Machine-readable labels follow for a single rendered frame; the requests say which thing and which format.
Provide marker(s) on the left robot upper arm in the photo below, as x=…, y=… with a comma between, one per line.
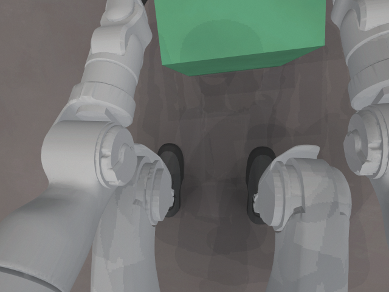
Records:
x=44, y=243

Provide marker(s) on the robot left shin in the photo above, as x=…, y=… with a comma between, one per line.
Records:
x=142, y=150

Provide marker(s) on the right robot forearm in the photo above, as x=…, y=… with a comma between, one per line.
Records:
x=364, y=32

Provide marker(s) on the left robot forearm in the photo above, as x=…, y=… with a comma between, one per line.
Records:
x=112, y=69

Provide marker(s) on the carton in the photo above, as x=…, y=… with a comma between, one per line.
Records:
x=199, y=37

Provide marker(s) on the right robot upper arm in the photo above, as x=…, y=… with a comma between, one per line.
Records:
x=366, y=148

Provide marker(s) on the left robot thigh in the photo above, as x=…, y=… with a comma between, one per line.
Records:
x=123, y=257

